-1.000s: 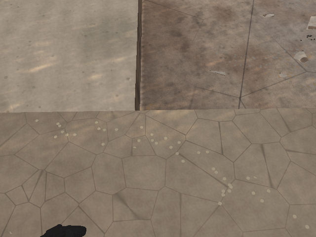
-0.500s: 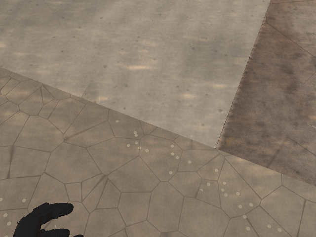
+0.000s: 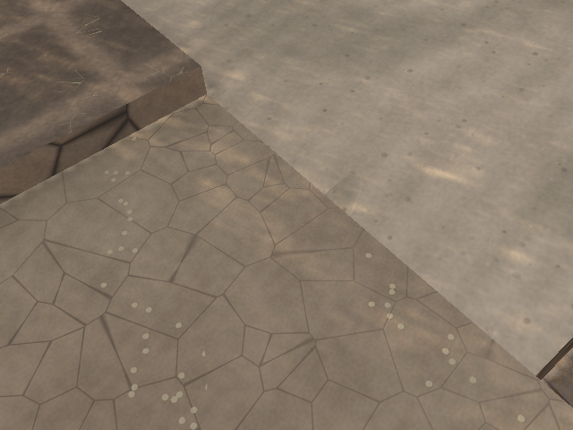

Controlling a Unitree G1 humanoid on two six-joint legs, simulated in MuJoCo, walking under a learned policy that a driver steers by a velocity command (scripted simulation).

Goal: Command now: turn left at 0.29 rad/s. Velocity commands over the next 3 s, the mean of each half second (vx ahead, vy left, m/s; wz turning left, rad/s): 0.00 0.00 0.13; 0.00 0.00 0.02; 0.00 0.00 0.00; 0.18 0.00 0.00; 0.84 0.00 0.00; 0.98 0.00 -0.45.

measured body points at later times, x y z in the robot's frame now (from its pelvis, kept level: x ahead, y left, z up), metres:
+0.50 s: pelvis +0.01 +0.03 -0.01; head +0.01 +0.04 +0.44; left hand +0.10 +0.31 -0.13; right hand +0.16 -0.20 -0.11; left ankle -0.02 +0.14 -0.74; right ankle +0.04 -0.12 -0.74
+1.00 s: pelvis +0.02 +0.03 +0.00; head +0.02 +0.03 +0.44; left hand +0.07 +0.30 -0.15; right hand +0.10 -0.22 -0.14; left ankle -0.02 +0.14 -0.74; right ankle +0.04 -0.12 -0.74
